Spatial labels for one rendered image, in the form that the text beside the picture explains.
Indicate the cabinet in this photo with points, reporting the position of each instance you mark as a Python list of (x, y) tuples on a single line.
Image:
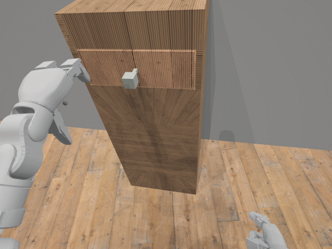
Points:
[(155, 131)]

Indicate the robot left hand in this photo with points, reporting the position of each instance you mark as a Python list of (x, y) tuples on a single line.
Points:
[(48, 86)]

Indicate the handle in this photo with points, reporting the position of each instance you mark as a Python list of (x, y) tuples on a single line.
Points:
[(130, 79)]

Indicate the drawer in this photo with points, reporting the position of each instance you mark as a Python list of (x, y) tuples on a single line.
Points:
[(166, 68)]

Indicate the robot right hand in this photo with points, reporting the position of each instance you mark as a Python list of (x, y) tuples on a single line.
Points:
[(270, 236)]

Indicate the left robot upper arm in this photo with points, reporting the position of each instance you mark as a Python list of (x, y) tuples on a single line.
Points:
[(9, 243)]

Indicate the left robot forearm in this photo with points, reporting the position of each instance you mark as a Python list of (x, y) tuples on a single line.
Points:
[(22, 135)]

